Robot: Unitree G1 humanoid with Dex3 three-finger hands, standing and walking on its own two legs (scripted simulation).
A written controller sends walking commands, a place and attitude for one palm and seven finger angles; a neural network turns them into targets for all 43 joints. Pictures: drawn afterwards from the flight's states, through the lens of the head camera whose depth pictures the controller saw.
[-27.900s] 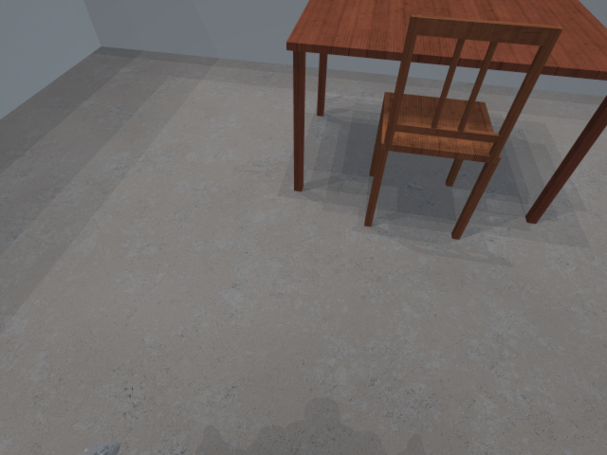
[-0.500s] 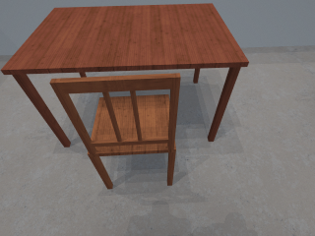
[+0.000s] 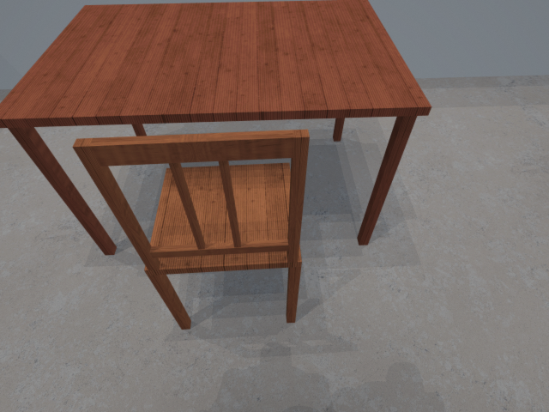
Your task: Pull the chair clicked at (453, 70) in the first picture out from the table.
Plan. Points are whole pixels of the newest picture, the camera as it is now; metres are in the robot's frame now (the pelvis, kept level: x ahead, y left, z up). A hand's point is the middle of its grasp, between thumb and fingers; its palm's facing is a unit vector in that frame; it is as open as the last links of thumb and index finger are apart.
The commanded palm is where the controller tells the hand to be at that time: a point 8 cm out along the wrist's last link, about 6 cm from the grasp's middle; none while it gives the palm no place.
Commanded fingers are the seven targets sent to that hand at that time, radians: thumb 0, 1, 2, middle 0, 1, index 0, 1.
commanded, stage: look to check the result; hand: left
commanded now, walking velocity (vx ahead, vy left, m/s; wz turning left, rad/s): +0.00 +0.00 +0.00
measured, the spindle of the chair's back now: (189, 209) +0.52 +0.22 -0.09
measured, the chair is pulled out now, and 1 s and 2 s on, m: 0.16 0.16 0.16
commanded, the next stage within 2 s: take the last steps up to it in 0.58 s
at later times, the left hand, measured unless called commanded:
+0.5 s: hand out of the picture +0.02 +0.17 -0.17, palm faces +0.03 -0.98 -0.20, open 7.4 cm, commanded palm none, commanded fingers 0.00 0.90 0.90 -0.20 -0.30 -0.20 -0.30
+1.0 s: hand out of the picture +0.03 +0.17 -0.18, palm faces +0.03 -0.98 -0.18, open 7.4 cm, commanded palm none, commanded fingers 0.00 0.90 0.90 -0.20 -0.30 -0.20 -0.30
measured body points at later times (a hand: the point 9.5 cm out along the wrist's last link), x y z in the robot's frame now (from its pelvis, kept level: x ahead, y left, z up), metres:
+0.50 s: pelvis +0.01 +0.00 +0.00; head +0.03 -0.01 +0.45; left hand +0.02 +0.23 -0.16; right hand +0.01 -0.22 -0.16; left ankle -0.01 +0.13 -0.74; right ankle +0.00 -0.09 -0.74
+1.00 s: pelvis +0.03 +0.00 +0.00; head +0.04 -0.01 +0.45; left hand +0.03 +0.22 -0.16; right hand +0.01 -0.21 -0.17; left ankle -0.01 +0.13 -0.74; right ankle +0.00 -0.09 -0.74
